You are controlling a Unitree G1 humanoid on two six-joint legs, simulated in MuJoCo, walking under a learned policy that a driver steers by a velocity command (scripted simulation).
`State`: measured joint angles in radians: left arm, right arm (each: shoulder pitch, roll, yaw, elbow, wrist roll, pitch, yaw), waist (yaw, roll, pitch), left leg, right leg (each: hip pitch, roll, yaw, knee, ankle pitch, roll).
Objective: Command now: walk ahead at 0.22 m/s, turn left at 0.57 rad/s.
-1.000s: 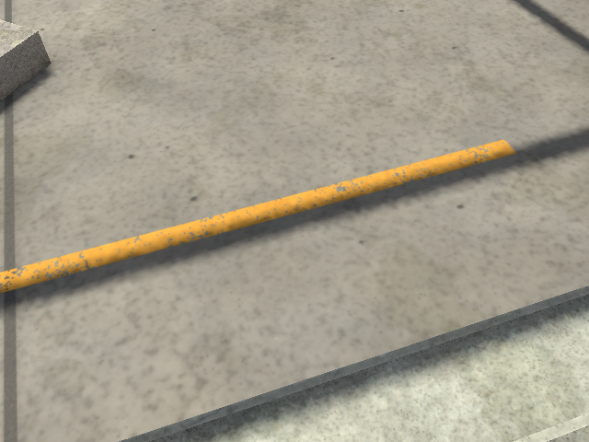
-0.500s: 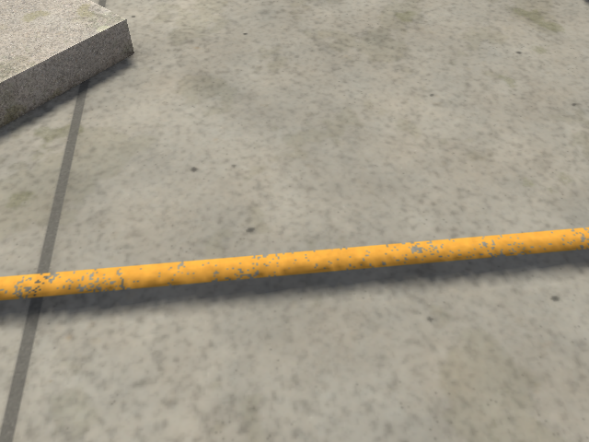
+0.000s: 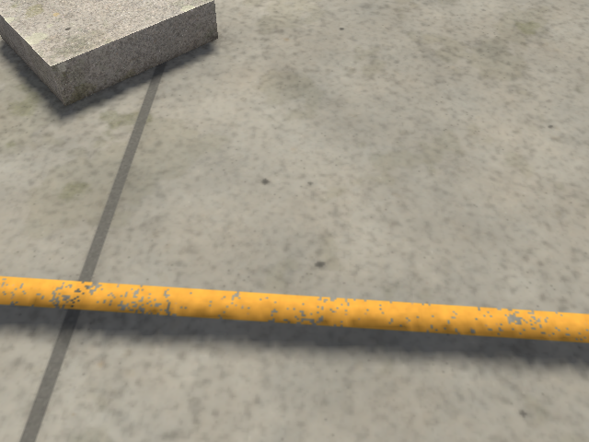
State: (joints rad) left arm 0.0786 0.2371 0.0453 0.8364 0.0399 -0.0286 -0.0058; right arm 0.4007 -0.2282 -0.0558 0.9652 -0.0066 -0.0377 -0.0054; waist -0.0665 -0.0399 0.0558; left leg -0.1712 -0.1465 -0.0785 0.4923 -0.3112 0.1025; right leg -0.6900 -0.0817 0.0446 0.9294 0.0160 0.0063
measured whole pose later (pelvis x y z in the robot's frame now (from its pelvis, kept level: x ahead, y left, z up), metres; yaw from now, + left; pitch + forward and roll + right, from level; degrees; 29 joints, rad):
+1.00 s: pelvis +0.09 -0.03 -0.06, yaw +25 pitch -1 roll -2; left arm 0.31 0.29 0.08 0.73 0.01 0.06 0.00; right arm 0.38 -0.20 0.04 0.73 -0.03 0.04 -0.02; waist 0.00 -0.05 -0.05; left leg -0.37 -0.03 0.01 1.03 -0.65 0.07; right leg -0.61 0.12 0.23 1.06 -0.32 0.00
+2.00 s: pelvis +0.43 +0.02 -0.12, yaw +24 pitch +1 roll -1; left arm 0.52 0.17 0.02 1.03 0.01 -0.08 0.01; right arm -0.02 -0.20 -0.03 0.83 -0.02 -0.05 0.04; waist 0.07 0.02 0.06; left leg -0.61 0.01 0.07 0.60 -0.01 0.07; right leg 0.12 0.10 0.03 0.19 -0.33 -0.07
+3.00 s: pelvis +0.94 +0.21 -0.11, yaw +25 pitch +0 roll -1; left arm 0.45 0.17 0.03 1.04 0.01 -0.09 0.00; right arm 0.11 -0.21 -0.05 0.92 -0.03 -0.04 0.03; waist 0.04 0.04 0.04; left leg -0.63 0.10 0.02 0.80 -0.06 0.03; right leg 0.01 0.09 -0.08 0.19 -0.21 -0.09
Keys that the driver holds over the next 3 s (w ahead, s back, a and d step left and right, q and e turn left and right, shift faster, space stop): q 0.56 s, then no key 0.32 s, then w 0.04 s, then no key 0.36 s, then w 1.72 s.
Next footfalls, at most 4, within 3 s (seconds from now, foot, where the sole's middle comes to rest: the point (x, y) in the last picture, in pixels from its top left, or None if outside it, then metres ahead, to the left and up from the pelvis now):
0.24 right None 0.28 -0.14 -0.89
0.84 left None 0.04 0.04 -0.77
1.62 right None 0.36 -0.10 -0.89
2.06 left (211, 405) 0.60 0.18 -0.89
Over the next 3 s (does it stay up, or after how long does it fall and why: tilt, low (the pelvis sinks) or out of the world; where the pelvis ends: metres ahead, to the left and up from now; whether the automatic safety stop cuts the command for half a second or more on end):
stays up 0.94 0.21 -0.11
